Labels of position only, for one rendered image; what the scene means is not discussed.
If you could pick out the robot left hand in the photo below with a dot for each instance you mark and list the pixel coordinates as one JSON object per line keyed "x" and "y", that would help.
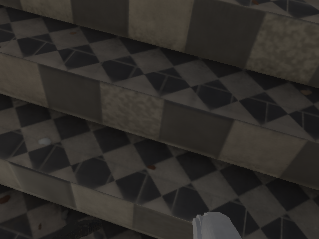
{"x": 77, "y": 229}

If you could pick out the right robot thigh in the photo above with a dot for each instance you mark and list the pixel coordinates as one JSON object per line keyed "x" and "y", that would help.
{"x": 213, "y": 225}

